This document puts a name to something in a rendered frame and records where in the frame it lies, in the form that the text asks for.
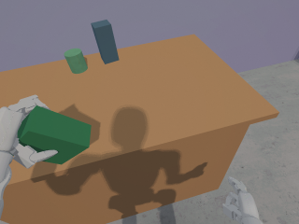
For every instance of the left robot forearm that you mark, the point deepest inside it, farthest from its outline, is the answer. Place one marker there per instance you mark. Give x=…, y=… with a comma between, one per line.
x=5, y=175

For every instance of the robot right hand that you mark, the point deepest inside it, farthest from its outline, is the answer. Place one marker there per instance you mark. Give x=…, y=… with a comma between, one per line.
x=244, y=202

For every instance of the robot left hand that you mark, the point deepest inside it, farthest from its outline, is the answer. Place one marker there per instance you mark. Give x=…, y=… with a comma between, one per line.
x=10, y=121

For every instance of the sponge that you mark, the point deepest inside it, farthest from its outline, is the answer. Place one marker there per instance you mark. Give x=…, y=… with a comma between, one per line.
x=44, y=130

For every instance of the table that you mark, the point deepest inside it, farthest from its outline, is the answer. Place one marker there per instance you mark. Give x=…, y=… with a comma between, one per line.
x=166, y=121

